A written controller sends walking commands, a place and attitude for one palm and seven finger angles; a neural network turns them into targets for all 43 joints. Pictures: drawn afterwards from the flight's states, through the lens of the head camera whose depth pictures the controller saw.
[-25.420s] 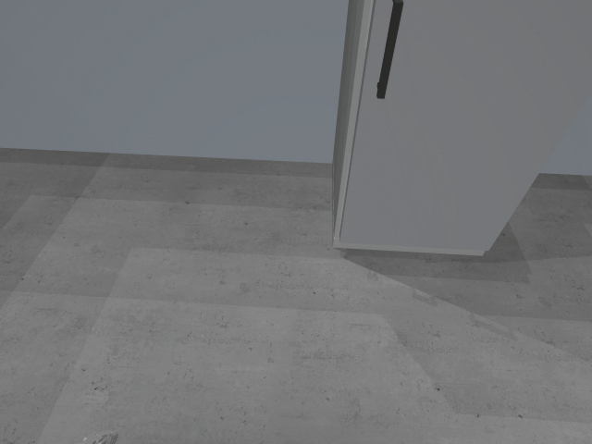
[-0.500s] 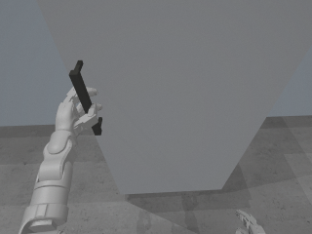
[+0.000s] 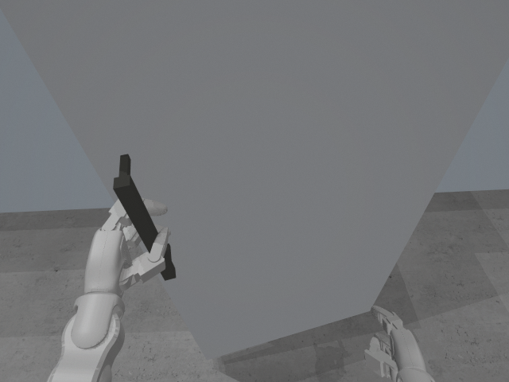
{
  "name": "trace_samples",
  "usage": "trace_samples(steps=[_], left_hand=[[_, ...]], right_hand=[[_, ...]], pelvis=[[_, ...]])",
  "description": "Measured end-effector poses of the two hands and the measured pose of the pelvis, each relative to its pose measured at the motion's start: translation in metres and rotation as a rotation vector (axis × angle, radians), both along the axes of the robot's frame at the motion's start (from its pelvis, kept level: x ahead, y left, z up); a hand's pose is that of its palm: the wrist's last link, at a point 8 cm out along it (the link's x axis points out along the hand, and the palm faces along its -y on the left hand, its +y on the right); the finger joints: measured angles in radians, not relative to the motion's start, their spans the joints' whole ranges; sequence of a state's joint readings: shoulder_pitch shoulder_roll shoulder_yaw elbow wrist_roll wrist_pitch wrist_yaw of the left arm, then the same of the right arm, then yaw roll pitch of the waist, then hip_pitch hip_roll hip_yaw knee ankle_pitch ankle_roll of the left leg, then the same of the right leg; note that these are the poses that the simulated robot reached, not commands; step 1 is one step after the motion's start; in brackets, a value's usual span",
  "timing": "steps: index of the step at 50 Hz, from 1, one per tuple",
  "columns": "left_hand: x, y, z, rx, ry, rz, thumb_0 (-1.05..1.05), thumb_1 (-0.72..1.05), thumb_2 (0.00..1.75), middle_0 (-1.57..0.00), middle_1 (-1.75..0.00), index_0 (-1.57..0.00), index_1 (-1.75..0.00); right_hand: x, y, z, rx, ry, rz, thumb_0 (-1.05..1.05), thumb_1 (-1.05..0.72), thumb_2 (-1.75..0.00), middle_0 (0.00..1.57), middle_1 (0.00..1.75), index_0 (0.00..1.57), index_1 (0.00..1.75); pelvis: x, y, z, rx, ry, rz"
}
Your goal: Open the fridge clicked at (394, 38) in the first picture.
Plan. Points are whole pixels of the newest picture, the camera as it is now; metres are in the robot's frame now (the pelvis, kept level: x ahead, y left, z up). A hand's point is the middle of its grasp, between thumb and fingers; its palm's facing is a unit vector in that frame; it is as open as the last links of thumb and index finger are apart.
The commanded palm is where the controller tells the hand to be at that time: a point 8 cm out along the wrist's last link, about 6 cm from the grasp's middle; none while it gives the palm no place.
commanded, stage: walk backward, drawing the door open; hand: left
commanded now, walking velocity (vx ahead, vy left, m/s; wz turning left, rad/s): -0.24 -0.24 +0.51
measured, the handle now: (150, 225) +0.32 +0.17 +0.12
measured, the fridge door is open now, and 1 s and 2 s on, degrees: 14 47 76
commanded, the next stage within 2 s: stop walking and hold the door back in 1.74 s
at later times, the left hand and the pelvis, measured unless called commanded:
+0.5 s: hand (203, 374) +0.12 +0.06 +0.12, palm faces +0.16 -0.96 -0.23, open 6.2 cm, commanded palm +0.08 +0.11 +0.12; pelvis -0.11 -0.09 -0.01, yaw +7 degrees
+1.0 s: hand out of the picture +0.02 -0.08 +0.12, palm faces +0.50 -0.84 -0.19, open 6.4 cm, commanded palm -0.03 -0.05 +0.12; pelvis -0.13 -0.30 -0.01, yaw +39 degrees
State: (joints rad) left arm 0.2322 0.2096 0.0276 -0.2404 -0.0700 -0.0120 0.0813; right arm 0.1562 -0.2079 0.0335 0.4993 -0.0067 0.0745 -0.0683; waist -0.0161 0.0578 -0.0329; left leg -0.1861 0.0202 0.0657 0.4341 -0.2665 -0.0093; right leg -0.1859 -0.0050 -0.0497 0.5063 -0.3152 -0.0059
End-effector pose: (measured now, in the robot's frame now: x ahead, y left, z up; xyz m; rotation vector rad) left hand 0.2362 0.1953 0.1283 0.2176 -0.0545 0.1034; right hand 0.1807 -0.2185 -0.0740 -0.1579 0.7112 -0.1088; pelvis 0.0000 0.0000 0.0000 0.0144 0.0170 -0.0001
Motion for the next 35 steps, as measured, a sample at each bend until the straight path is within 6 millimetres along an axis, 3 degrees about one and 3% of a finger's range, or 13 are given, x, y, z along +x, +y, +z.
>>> trace_samples(steps=[8, 16, 21, 27, 32, 35], left_hand=[[-0.043, -0.021, 0.001, 0.008, 0.006, 0.031, -0.03, 0.67, 0.74, -0.38, -1.35, -0.31, -1.37], [-0.092, -0.048, 0.000, 0.009, -0.002, 0.014, -0.03, 0.67, 0.72, -0.38, -1.37, -0.32, -1.37], [-0.121, -0.068, 0.001, 0.016, -0.004, 0.023, -0.03, 0.66, 0.72, -0.39, -1.37, -0.33, -1.38], [-0.155, -0.096, 0.001, 0.027, -0.011, 0.074, -0.04, 0.65, 0.72, -0.40, -1.37, -0.33, -1.38], [-0.178, -0.119, -0.002, 0.017, -0.051, 0.097, -0.04, 0.64, 0.74, -0.41, -1.38, -0.32, -1.37], [-0.190, -0.132, -0.003, 0.051, -0.082, 0.119, -0.05, 0.63, 0.75, -0.43, -1.39, -0.32, -1.38]], right_hand=[[-0.045, -0.009, -0.011, 0.043, 0.033, 0.014, 0.01, -0.91, -0.90, 0.20, 0.30, 0.20, 0.30], [-0.110, -0.046, -0.026, 0.012, 0.101, -0.034, 0.01, -0.91, -0.90, 0.20, 0.30, 0.20, 0.30], [-0.138, -0.072, -0.036, -0.004, 0.136, -0.051, 0.01, -0.91, -0.90, 0.20, 0.30, 0.20, 0.30], [-0.146, -0.098, -0.049, -0.007, 0.152, -0.003, 0.01, -0.91, -0.90, 0.20, 0.30, 0.20, 0.30], [-0.145, -0.114, -0.047, -0.031, 0.096, 0.077, 0.01, -0.91, -0.90, 0.20, 0.30, 0.20, 0.30], [-0.141, -0.125, -0.048, -0.036, 0.090, 0.161, 0.01, -0.91, -0.90, 0.20, 0.30, 0.20, 0.30]], pelvis=[[-0.039, -0.020, 0.000, -0.001, -0.014, 0.028], [-0.077, -0.044, -0.002, 0.001, -0.020, 0.058], [-0.097, -0.065, -0.005, 0.013, -0.023, 0.084], [-0.116, -0.099, -0.011, 0.036, -0.029, 0.166], [-0.127, -0.127, -0.016, 0.012, -0.038, 0.230], [-0.141, -0.156, -0.020, 0.010, -0.060, 0.301]])
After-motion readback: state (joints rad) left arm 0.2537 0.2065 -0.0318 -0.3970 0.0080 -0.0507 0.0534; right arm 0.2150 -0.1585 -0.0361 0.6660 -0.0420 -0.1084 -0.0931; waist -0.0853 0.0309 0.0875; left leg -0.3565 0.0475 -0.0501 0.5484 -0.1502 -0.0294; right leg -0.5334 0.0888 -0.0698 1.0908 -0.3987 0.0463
